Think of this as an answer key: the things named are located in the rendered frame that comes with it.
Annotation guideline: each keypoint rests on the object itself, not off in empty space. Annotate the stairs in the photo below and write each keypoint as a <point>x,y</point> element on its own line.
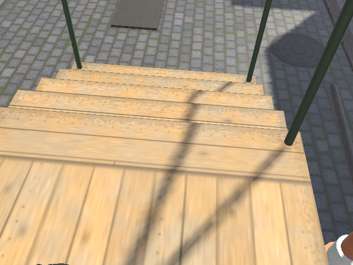
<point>155,93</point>

